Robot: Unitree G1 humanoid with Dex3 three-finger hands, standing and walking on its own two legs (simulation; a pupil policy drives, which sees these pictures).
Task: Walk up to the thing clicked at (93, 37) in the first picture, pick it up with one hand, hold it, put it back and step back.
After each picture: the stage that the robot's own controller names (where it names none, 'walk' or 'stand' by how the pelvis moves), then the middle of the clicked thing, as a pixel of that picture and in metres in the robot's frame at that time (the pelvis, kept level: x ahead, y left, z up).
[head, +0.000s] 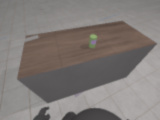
stand; (92, 41) +0.70 +0.01 +0.03
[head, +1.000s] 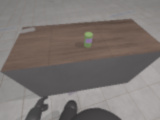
sink last; (88, 39) +0.63 +0.05 +0.06
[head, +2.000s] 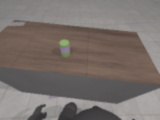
rise first; (65, 48) +0.48 +0.21 +0.07
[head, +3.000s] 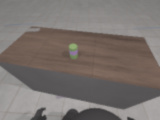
stand; (73, 51) +0.52 +0.16 +0.04
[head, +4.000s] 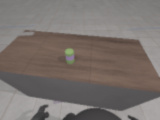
stand; (69, 56) +0.47 +0.18 +0.03
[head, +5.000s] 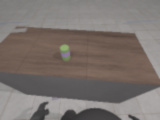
stand; (65, 53) +0.48 +0.21 +0.03
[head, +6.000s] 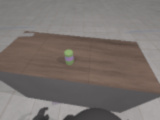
stand; (69, 57) +0.47 +0.18 +0.03
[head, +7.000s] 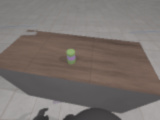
stand; (71, 56) +0.48 +0.17 +0.03
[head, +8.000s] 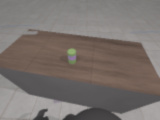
rise first; (72, 56) +0.48 +0.16 +0.03
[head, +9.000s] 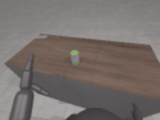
rise first; (75, 57) +0.49 +0.18 +0.03
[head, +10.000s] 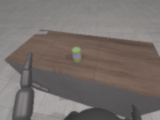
go down; (76, 54) +0.50 +0.17 +0.03
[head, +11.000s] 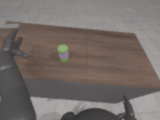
go down; (63, 53) +0.46 +0.17 +0.05
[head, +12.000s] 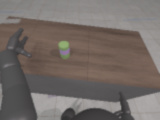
close in; (64, 50) +0.48 +0.16 +0.06
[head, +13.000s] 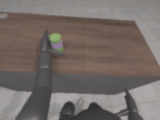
close; (57, 43) +0.50 +0.19 +0.09
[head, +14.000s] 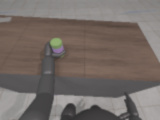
lift; (58, 48) +0.46 +0.19 +0.09
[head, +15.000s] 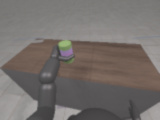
lift; (66, 52) +0.34 +0.15 +0.24
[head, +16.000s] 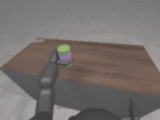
hold; (65, 56) +0.33 +0.16 +0.22
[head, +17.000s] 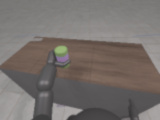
hold; (62, 57) +0.33 +0.17 +0.21
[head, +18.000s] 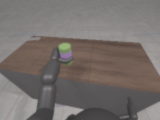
crouch; (66, 54) +0.36 +0.15 +0.20
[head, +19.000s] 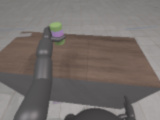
crouch; (57, 34) +0.47 +0.20 +0.25
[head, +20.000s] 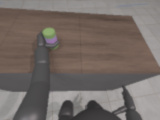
lower; (51, 39) +0.52 +0.20 +0.10
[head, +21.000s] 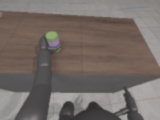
lower; (53, 42) +0.50 +0.19 +0.09
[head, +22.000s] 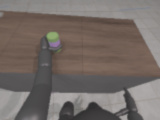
lower; (54, 42) +0.50 +0.19 +0.09
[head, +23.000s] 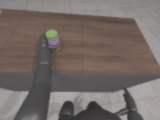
lower; (53, 40) +0.51 +0.19 +0.09
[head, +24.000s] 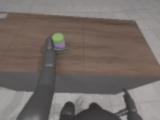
open; (59, 43) +0.50 +0.17 +0.09
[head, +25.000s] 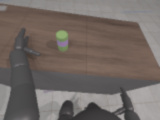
sink last; (62, 41) +0.50 +0.16 +0.09
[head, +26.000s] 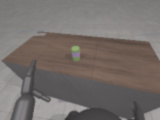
sink last; (76, 53) +0.51 +0.17 +0.06
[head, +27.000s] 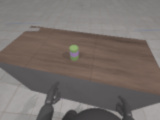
stand; (74, 53) +0.50 +0.16 +0.04
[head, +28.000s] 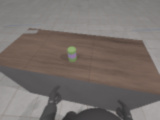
stand; (72, 54) +0.49 +0.17 +0.03
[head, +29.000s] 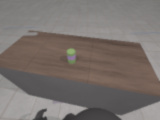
walk; (71, 56) +0.49 +0.17 +0.03
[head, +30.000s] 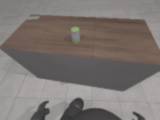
walk; (75, 35) +0.65 +0.16 +0.05
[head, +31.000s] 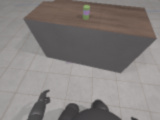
walk; (86, 12) +0.99 +0.10 +0.06
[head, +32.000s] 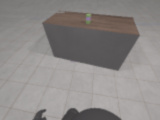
stand; (88, 18) +1.26 +0.13 +0.04
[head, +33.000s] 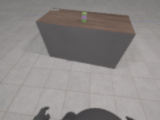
stand; (84, 17) +1.23 +0.14 +0.03
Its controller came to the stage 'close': yes
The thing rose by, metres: 0.21
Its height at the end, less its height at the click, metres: +0.00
